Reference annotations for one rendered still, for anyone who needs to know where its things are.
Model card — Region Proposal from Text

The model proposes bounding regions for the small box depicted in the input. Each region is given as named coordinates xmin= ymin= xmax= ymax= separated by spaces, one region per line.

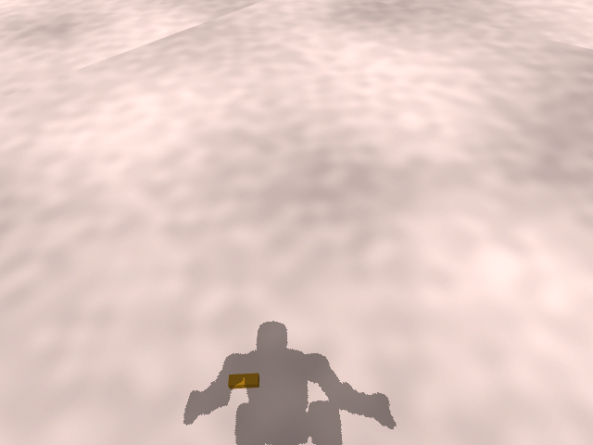
xmin=228 ymin=373 xmax=259 ymax=388

